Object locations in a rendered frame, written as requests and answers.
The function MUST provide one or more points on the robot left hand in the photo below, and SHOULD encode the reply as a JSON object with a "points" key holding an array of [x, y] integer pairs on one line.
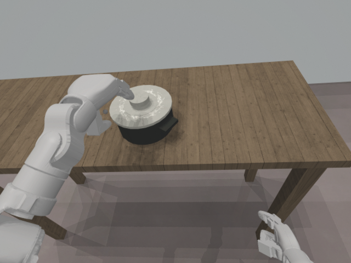
{"points": [[100, 89]]}

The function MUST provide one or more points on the pot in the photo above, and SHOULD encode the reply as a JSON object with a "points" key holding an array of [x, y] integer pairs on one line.
{"points": [[152, 134]]}

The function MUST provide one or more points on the left robot upper arm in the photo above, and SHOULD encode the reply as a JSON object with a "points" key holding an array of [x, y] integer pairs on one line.
{"points": [[20, 241]]}

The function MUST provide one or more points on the robot left forearm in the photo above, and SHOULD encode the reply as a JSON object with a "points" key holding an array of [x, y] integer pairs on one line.
{"points": [[57, 150]]}

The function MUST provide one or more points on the robot right hand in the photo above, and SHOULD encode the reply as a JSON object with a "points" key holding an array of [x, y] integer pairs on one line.
{"points": [[273, 245]]}

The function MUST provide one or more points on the robot right forearm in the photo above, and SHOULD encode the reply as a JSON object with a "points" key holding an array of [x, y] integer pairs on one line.
{"points": [[294, 255]]}

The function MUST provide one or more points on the table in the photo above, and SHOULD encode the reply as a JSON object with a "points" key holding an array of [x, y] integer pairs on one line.
{"points": [[242, 116]]}

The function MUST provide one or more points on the lid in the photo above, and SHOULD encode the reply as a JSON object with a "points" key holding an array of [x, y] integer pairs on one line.
{"points": [[127, 116]]}

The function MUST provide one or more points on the knob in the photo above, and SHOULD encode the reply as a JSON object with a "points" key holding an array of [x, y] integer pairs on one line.
{"points": [[141, 98]]}

